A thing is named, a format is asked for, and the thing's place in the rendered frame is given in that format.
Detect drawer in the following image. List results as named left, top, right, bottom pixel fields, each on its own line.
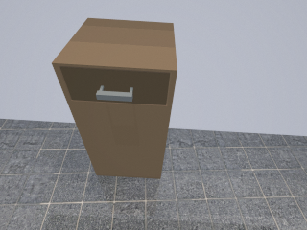
left=59, top=66, right=171, bottom=105

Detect cabinet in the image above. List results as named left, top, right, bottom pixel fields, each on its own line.
left=52, top=18, right=177, bottom=179

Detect handle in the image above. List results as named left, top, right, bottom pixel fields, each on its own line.
left=96, top=85, right=133, bottom=102

